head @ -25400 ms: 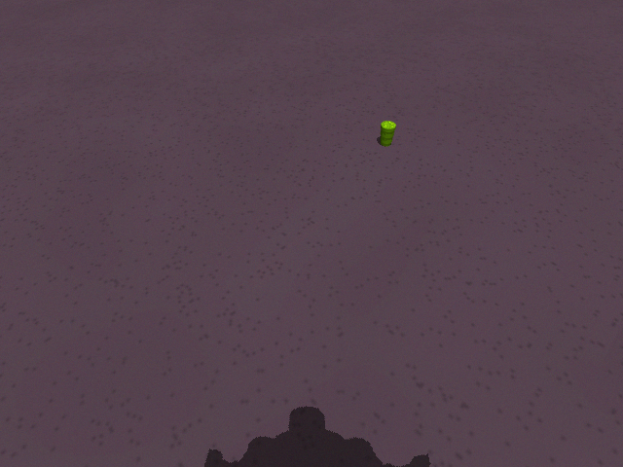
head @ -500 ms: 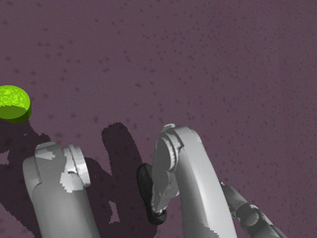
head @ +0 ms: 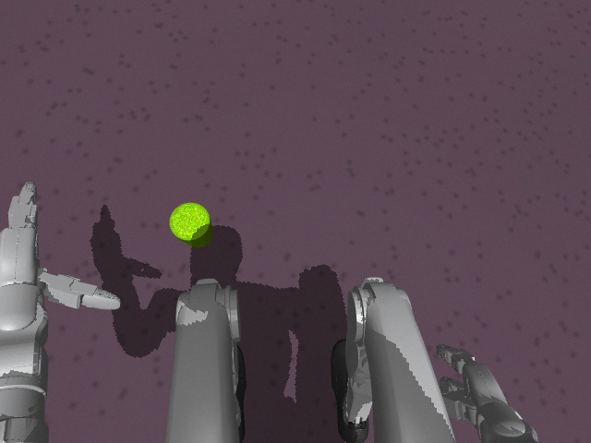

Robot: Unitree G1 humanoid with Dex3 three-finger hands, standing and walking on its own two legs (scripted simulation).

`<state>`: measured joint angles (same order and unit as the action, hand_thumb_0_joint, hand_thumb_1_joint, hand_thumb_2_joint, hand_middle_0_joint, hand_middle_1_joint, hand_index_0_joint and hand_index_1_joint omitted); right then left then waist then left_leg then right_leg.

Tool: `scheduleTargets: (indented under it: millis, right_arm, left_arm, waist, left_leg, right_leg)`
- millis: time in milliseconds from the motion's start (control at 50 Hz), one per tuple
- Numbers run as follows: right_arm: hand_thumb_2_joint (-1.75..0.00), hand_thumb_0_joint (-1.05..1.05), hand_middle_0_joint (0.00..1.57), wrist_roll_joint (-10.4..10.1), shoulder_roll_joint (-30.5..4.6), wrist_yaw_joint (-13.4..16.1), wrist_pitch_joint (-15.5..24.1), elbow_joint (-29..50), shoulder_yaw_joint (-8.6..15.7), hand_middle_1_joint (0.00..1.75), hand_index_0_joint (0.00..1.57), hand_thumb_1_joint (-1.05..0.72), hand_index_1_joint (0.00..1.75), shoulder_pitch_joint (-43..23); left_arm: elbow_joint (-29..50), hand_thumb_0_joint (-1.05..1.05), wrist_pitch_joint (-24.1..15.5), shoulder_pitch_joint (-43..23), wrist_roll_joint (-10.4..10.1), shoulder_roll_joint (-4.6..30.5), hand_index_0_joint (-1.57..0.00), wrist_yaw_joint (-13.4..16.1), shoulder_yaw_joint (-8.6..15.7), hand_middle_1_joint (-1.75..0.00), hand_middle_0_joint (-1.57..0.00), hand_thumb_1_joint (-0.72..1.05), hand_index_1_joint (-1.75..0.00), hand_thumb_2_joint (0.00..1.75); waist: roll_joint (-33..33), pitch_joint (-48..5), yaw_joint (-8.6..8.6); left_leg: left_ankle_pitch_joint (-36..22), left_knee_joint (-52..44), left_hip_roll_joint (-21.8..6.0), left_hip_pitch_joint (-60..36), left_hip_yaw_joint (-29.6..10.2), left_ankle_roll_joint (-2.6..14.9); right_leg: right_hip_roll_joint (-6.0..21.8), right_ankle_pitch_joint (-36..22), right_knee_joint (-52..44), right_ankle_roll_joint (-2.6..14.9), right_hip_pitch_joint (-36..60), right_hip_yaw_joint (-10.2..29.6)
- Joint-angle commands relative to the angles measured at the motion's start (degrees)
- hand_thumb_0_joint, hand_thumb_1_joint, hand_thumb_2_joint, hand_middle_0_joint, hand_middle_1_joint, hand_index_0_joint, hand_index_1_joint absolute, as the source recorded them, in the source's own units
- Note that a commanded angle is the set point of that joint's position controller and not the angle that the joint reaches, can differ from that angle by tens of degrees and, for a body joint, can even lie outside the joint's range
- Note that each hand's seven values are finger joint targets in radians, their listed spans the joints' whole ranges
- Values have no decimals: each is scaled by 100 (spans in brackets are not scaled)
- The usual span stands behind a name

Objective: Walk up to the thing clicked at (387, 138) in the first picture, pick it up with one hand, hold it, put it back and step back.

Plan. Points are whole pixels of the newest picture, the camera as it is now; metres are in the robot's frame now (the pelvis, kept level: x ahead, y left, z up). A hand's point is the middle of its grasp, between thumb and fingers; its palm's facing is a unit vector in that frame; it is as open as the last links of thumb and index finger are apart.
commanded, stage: home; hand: left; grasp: from above
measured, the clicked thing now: (194, 228) +0.46 +0.23 -0.37
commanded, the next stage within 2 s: none
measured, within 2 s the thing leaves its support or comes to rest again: neither
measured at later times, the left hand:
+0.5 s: hand (15, 302) +0.27 +0.25 +0.12, palm faces +0.20 -0.91 -0.37, open 17.5 cm
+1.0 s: hand out of the picture +0.23 +0.21 +0.23, palm faces +0.22 -0.93 -0.30, open 17.6 cm
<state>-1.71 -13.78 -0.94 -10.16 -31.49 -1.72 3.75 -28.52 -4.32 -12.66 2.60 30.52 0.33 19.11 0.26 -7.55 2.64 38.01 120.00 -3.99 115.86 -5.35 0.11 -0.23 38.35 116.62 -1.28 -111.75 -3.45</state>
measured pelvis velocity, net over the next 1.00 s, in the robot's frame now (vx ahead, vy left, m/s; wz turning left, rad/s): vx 0.09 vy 0.00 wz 0.12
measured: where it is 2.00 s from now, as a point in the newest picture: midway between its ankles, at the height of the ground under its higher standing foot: (291, 411)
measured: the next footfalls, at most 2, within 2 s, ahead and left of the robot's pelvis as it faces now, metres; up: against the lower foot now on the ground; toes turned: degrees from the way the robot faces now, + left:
none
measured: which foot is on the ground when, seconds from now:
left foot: down 0.00-1.00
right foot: down 0.00-1.00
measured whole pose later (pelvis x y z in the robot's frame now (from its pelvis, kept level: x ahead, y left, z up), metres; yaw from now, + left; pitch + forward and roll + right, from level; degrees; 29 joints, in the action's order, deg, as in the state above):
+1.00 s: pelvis +0.09 +0.00 +0.29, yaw +7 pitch +9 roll -2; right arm -0.9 -11.7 10.5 4.6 -26.3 -1.9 15.3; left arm 1.7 15.8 27.7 -0.8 12.1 9.0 -0.7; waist -1.8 -7.1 1.1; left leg 27.6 56.4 -2.6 38.0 -1.3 -0.7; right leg 1.2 28.0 53.4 -1.0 -34.5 -3.2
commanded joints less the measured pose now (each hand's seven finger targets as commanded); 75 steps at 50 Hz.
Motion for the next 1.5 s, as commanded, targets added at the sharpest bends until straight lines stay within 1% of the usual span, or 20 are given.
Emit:
scheduleTargets:
  millis: [0, 120, 220, 260, 280, 300, 440, 560, 640, 680, 720, 840, 900, 1000, 1020, 1080, 1160, 1360, 1400, 1480]
  right_arm:
    - [-90, 0, 20, -70, -1106, 276, 321, 612, 553, 30, 20, -90, 30, 585]
    - [-90, 0, 20, -93, -886, 489, 599, 742, 546, 30, 20, -89, 30, 569]
    - [-90, 0, 20, -102, -863, 609, 794, 823, 541, 30, 20, -90, 30, 710]
    - [-90, 0, 20, -123, -766, 651, 852, 835, 481, 30, 20, -89, 30, 757]
    - [-90, 0, 20, -122, -781, 687, 882, 869, 475, 30, 20, -90, 30, 759]
    - [-90, 0, 20, -122, -750, 725, 927, 884, 453, 30, 20, -89, 30, 784]
    - [-90, 0, 20, -102, -664, 967, 1176, 939, 393, 30, 20, -90, 30, 905]
    - [-90, 0, 20, -56, -520, 1124, 1331, 1060, 325, 30, 20, -90, 30, 1045]
    - [-90, 0, 20, -36, -485, 1201, 1439, 1242, 299, 30, 20, -90, 30, 957]
    - [-90, 0, 20, -31, -459, 1210, 1502, 1265, 276, 30, 20, -90, 30, 935]
    - [-90, 0, 20, -13, -460, 1225, 1544, 1354, 270, 30, 20, -90, 30, 909]
    - [-90, 0, 20, 49, -481, 1210, 1688, 1383, 303, 30, 20, -90, 30, 926]
    - [-90, 0, 20, 89, -495, 1212, 1758, 1294, 320, 30, 20, -90, 30, 952]
    - [-90, 0, 20, 120, -475, 1218, 1862, 1247, 312, 30, 20, -90, 30, 965]
    - [-90, 0, 20, 108, -483, 1205, 1879, 1283, 303, 30, 20, -90, 30, 885]
    - [-90, 0, 20, 125, -474, 1199, 1894, 1193, 297, 30, 20, -90, 30, 901]
    - [-90, 0, 20, 112, -499, 1180, 1904, 1173, 301, 30, 20, -90, 30, 833]
    - [-90, 0, 20, 120, -477, 1165, 1958, 1149, 316, 30, 20, -90, 30, 831]
    - [-90, 0, 20, 115, -477, 1165, 1962, 1162, 298, 30, 20, -90, 30, 784]
    - [-90, 0, 20, 119, -496, 1179, 1985, 1132, 320, 30, 20, -90, 30, 799]
  left_arm:
    - [1580, 0, -51, -446, -63, 1395, -6, 354, 421, -6, -6, -50, -6, 9]
    - [1566, 0, 273, 422, -156, 591, -5, 533, -26, -6, -5, -53, -6, 7]
    - [1481, 0, 605, 1292, -183, 200, -4, 650, -263, -5, -5, -59, -5, 3]
    - [1865, 0, 675, 1214, -205, 113, -5, 721, -372, -5, -5, -57, -5, 4]
    - [1688, 0, 771, 1567, -223, 115, -5, 776, -348, -5, -5, -57, -5, 5]
    - [1878, 0, 827, 1596, -231, -49, -5, 802, -523, -5, -5, -56, -5, 5]
    - [2218, 0, 1246, 2206, -248, -560, -4, 1024, -1022, -4, -4, -61, -4, 2]
    - [2994, 0, 1542, 2948, -273, -876, -4, 1129, -1369, -4, -4, -60, -5, 3]
    - [3522, 0, 1704, 3551, -301, -1131, -4, 1137, -1643, -4, -4, -60, -5, 3]
    - [3785, 0, 1739, 3637, -313, -1081, -4, 1126, -1597, -4, -4, -60, -4, 3]
    - [3834, 0, 1779, 3914, -322, -1243, -4, 1086, -1733, -4, -4, -61, -4, 1]
    - [4061, 0, 1758, 3975, -291, -1313, -5, 971, -1733, -5, -5, -56, -5, 5]
    - [3908, 0, 1711, 3811, -265, -1353, -5, 931, -1710, -5, -5, -56, -5, 5]
    - [4139, 0, 1714, 3765, -244, -1313, -5, 906, -1679, -5, -5, -54, -6, 6]
    - [4192, 0, 1702, 3776, -252, -1229, -5, 918, -1601, -5, -5, -55, -5, 5]
    - [3979, 0, 1735, 3771, -248, -1389, -5, 908, -1738, -5, -5, -57, -5, 4]
    - [3862, 0, 1723, 3910, -251, -1351, -5, 894, -1685, -5, -5, -58, -5, 4]
    - [3820, 0, 1674, 3765, -251, -1286, -5, 872, -1594, -6, -5, -54, -6, 6]
    - [3761, 0, 1656, 3677, -259, -1318, -5, 855, -1644, -6, -5, -53, -6, 7]
    - [3767, 0, 1648, 3729, -249, -1304, -5, 845, -1634, -6, -5, -55, -6, 6]
  waist:
    - [-865, -3446, 20]
    - [-608, -3050, 0]
    - [-614, -2828, -25]
    - [-615, -2848, -35]
    - [-514, -2706, -68]
    - [-510, -2707, -42]
    - [-504, -1893, -7]
    - [-584, -1454, -29]
    - [-467, -1011, -68]
    - [-424, -768, -118]
    - [-211, -474, -72]
    - [-90, -281, -47]
    - [-85, -248, -1]
    - [-222, -708, -27]
    - [-359, -627, -115]
    - [-293, -505, -41]
    - [-293, -377, -143]
    - [-171, -482, -145]
    - [-94, -218, -115]
    - [-200, -301, -116]
  left_leg:
    - [-155, -2356, 134, -3364, 168, 155]
    - [-827, -3046, 185, -4148, 376, 154]
    - [-1553, -3807, 194, -5155, 386, 119]
    - [-1690, -4147, 219, -5561, 377, 98]
    - [-1751, -4280, 225, -5629, 398, 109]
    - [-1822, -4445, 239, -5850, 400, 99]
    - [-2065, -5572, 237, -6905, 409, 32]
    - [-2397, -6425, 255, -7786, 442, -4]
    - [-2258, -6869, 247, -8029, 405, -3]
    - [-2182, -7012, 264, -8061, 426, -2]
    - [-2203, -7111, 259, -8079, 411, 14]
    - [-2386, -7227, 277, -8250, 477, 3]
    - [-2309, -7250, 286, -8338, 484, -2]
    - [-2861, -7152, 321, -8655, 532, -6]
    - [-2885, -7155, 341, -8627, 557, -14]
    - [-2641, -7277, 314, -8616, 491, -21]
    - [-2586, -7368, 309, -8582, 488, -35]
    - [-2508, -7345, 321, -8588, 549, 5]
    - [-2210, -7378, 340, -8484, 585, 27]
    - [-2025, -7451, 334, -8503, 553, 20]
  right_leg:
    - [-174, -362, -2227, 303, 2463, 36]
    - [-100, -904, -3242, 248, 3558, 236]
    - [-66, -1633, -3869, 229, 4459, 164]
    - [-49, -1755, -4176, 235, 4858, 147]
    - [-43, -1839, -4357, 214, 5097, 171]
    - [-32, -1912, -4493, 222, 5269, 156]
    - [-14, -2075, -5497, 209, 6229, 76]
    - [-48, -2373, -6261, 196, 7132, -15]
    - [-85, -2257, -6641, 185, 7466, -98]
    - [-104, -2191, -6784, 182, 7580, -125]
    - [-119, -2201, -6928, 159, 7625, -159]
    - [-109, -2360, -7110, 131, 7833, -105]
    - [-101, -2280, -7159, 123, 7846, -70]
    - [-56, -2884, -7141, 104, 8169, 14]
    - [-39, -2909, -7174, 108, 8212, 22]
    - [-81, -2609, -7202, 129, 8112, -32]
    - [-92, -2501, -7245, 149, 8112, -64]
    - [-71, -2517, -7352, 120, 8195, -12]
    - [-53, -2277, -7469, 98, 8073, 11]
    - [-58, -2050, -7456, 129, 8051, 4]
